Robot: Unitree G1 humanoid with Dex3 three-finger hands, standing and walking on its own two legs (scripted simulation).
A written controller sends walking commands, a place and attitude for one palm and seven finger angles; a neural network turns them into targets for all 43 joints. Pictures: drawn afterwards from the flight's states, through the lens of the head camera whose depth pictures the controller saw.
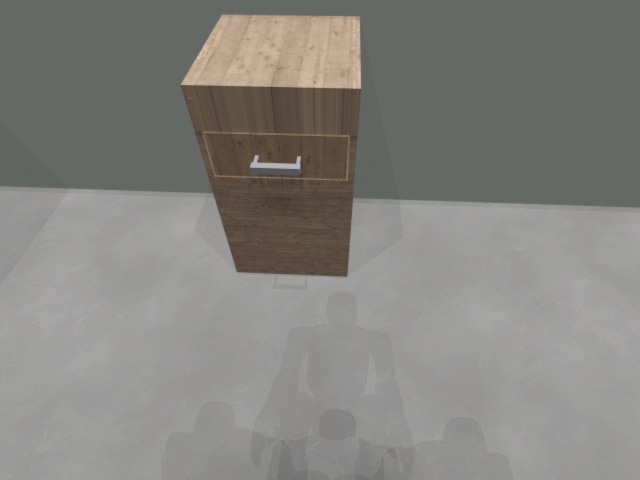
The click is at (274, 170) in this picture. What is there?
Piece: drawer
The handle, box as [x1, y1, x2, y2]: [250, 155, 300, 175]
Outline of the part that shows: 250,165 251,173 299,175 300,156 297,156 295,164 258,163 258,155 255,155 254,160 251,162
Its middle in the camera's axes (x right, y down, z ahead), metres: -0.13 -0.21 +1.07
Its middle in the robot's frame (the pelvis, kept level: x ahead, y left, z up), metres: +0.91 +0.17 -0.20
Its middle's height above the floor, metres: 0.57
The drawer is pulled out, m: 0.00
